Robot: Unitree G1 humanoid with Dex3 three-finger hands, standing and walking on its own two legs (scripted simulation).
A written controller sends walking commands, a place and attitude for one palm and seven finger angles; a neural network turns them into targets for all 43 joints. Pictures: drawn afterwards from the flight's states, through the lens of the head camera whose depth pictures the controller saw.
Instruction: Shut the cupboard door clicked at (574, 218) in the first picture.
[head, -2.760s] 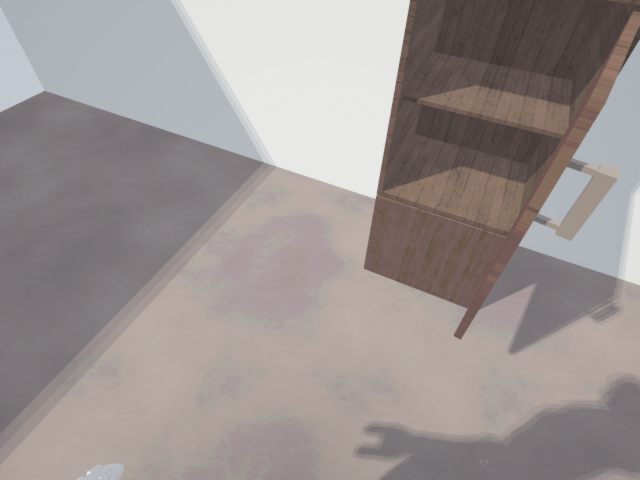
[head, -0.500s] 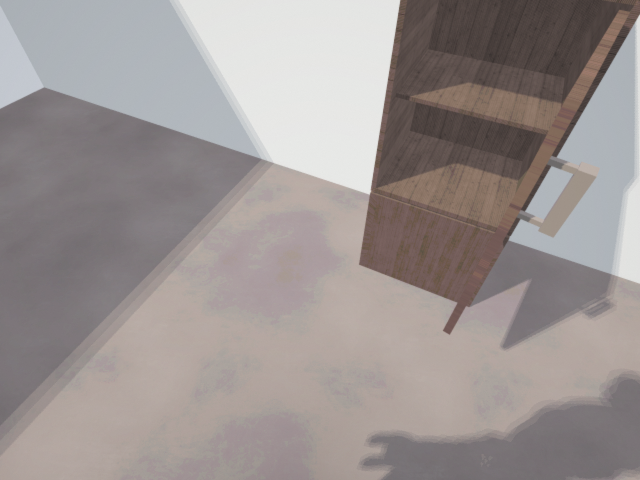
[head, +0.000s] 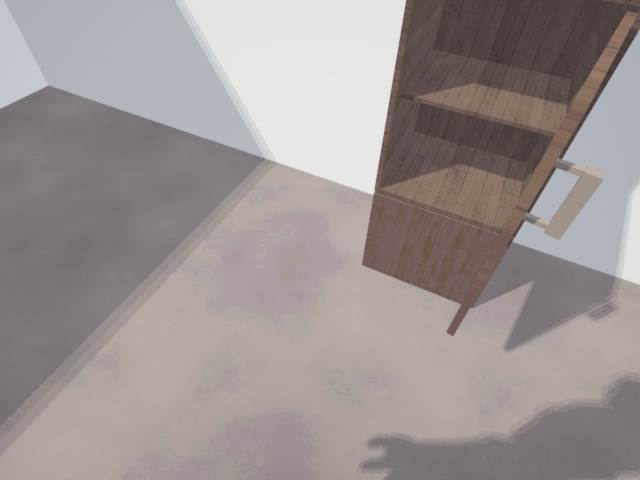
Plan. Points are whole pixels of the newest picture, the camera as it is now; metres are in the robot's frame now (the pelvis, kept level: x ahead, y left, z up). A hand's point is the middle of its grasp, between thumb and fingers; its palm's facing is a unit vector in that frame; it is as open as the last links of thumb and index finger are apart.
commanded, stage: walk to a spot facing it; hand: left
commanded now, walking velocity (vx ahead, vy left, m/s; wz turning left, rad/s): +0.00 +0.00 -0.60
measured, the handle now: (558, 198) +0.53 -0.34 +0.07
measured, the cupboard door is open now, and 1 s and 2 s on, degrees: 80 80 80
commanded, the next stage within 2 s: none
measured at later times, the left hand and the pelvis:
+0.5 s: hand out of the picture +0.04 +0.16 -0.18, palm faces -0.16 -0.96 -0.25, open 7.4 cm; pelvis -0.03 -0.02 -0.02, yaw -13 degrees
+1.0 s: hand (183, 479) +0.16 +0.21 -0.18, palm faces -0.41 -0.88 -0.22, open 7.4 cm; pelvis -0.02 +0.04 -0.01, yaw -30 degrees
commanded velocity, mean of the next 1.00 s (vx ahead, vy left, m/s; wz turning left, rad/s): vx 0.00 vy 0.00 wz -0.60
